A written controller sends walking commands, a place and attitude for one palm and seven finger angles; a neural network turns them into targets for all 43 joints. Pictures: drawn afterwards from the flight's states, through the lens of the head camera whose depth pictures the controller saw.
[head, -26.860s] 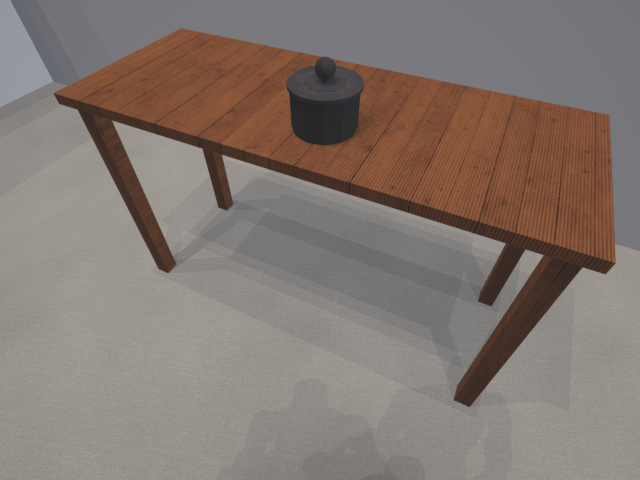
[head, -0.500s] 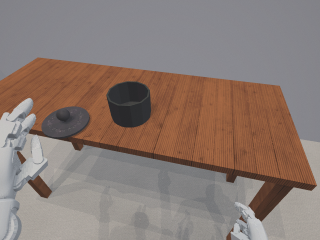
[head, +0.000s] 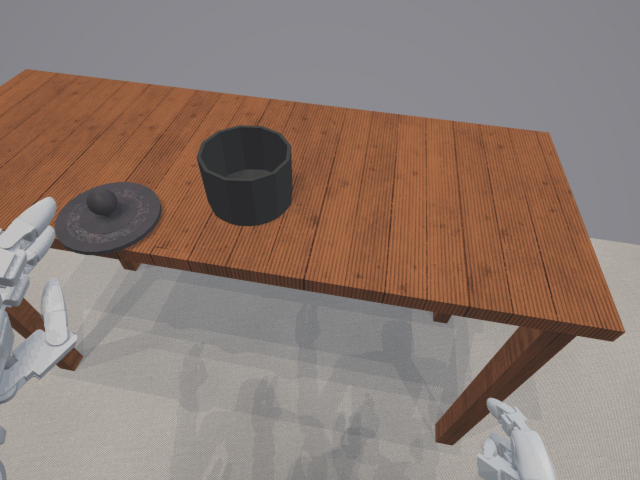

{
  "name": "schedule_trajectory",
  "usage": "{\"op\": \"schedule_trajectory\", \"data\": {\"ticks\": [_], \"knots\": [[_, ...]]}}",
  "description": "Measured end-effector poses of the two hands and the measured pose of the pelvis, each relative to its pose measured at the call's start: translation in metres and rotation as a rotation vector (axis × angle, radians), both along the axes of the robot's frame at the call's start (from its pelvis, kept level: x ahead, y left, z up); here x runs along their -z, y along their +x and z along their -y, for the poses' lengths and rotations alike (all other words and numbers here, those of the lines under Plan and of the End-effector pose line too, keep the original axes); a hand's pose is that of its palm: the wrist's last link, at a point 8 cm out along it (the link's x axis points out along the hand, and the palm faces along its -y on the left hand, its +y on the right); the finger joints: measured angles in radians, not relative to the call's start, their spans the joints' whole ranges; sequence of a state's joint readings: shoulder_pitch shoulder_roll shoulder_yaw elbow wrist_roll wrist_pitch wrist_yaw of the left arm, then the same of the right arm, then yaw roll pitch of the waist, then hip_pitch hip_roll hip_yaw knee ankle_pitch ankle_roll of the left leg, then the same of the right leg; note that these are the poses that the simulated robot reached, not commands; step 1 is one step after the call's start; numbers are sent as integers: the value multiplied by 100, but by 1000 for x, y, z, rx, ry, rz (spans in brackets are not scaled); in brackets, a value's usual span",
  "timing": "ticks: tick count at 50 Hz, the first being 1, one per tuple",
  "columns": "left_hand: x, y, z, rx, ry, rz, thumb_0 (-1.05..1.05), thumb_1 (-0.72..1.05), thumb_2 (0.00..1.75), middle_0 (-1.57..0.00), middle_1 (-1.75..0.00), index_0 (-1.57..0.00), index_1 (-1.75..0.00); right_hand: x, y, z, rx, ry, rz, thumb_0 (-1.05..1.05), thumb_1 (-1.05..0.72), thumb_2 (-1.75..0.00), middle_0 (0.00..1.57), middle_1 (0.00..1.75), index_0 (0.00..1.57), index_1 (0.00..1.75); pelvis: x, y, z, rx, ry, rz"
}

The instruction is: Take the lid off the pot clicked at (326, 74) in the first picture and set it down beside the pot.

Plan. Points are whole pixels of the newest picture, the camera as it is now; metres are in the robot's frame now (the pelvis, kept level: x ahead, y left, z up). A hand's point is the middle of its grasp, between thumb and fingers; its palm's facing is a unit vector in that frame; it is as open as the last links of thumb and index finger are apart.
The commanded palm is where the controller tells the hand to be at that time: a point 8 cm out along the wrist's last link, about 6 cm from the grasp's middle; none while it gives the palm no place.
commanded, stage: step back with the hand held close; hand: left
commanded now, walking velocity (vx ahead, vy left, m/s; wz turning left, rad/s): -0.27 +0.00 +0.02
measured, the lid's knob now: (102, 201) +0.50 +0.39 +0.03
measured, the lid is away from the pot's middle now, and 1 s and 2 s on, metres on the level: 0.24 0.24 0.24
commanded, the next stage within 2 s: stop stepping back and stand still in 1.32 s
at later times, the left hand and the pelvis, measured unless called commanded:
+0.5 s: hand out of the picture +0.13 +0.24 +0.19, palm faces +0.41 -0.81 -0.42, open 7.5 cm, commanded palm +0.06 +0.29 +0.21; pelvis -0.06 +0.01 -0.01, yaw +1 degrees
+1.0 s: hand out of the picture +0.08 +0.26 +0.21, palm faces +0.41 -0.82 -0.40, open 7.5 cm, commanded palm +0.02 +0.30 +0.21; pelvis -0.11 +0.02 -0.01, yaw +1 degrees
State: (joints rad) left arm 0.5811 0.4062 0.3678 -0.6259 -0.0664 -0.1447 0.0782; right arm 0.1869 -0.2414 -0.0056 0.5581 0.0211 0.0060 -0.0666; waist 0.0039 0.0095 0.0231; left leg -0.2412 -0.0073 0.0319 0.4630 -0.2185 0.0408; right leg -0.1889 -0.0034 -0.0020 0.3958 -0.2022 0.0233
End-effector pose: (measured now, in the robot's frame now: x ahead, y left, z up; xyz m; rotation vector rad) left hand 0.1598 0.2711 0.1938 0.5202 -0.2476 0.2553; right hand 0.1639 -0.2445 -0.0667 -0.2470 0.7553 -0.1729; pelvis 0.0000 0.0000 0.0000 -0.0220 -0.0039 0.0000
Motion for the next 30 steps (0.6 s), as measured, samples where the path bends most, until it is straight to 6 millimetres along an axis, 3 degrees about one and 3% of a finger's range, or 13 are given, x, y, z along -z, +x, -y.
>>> {"op": "schedule_trajectory", "data": {"ticks": [10,17,24,30], "knots": [[-14,-34,-10,6,77,88,2,89,89,-21,-30,-21,-30,5,-33,-14,3,8,15,1,-90,-89,20,30,20,30,8,-29,-7,-4,5,4],[-12,-59,-12,-41,53,146,2,89,89,-21,-30,-21,-30,13,-54,-21,-17,28,30,1,-90,-89,20,30,20,30,13,-47,-7,-17,-17,1],[-11,-70,-12,-26,31,191,2,89,89,-21,-30,-21,-30,13,-76,-18,-6,-10,14,1,-90,-89,20,30,21,30,13,-59,-11,-20,-33,-3],[-17,-77,-10,-17,101,202,2,89,89,-21,-30,-21,-30,13,-84,-14,-3,-5,41,1,-90,-89,20,30,20,30,16,-67,-6,-29,-17,-12]]}}
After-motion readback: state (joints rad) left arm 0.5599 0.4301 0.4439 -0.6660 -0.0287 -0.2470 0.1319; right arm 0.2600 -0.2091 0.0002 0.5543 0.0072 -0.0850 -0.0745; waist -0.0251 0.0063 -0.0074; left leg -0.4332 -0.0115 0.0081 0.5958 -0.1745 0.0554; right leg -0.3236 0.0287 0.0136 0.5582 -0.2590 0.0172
